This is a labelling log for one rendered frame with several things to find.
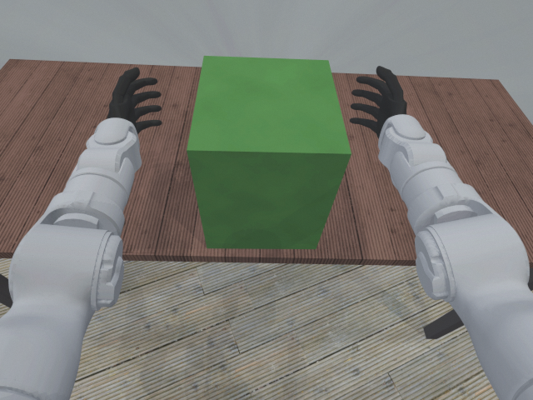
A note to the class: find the right robot upper arm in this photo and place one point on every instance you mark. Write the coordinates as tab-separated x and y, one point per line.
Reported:
476	265

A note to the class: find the left robot hand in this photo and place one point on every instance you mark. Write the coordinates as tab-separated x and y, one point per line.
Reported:
123	101

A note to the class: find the right robot hand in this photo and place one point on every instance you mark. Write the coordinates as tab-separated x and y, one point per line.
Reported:
390	100

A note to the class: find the left robot upper arm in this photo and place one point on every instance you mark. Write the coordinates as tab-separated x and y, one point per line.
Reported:
63	275

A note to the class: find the left robot forearm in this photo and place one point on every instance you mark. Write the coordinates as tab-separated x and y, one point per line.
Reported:
99	187

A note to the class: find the table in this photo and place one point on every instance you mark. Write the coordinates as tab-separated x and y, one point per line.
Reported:
49	109

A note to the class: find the right robot forearm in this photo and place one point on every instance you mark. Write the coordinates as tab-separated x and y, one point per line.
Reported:
429	186

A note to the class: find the carton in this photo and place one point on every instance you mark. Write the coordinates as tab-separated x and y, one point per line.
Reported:
267	150

